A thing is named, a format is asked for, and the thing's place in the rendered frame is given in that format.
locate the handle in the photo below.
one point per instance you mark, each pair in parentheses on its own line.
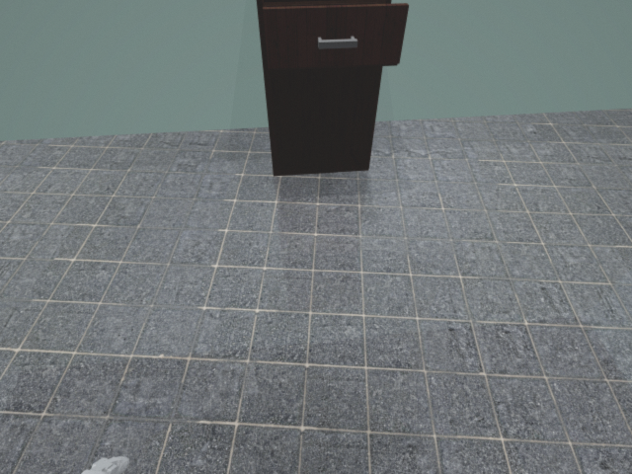
(337,43)

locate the cabinet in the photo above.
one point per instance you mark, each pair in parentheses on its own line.
(320,120)

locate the drawer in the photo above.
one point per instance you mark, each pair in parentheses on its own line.
(292,33)

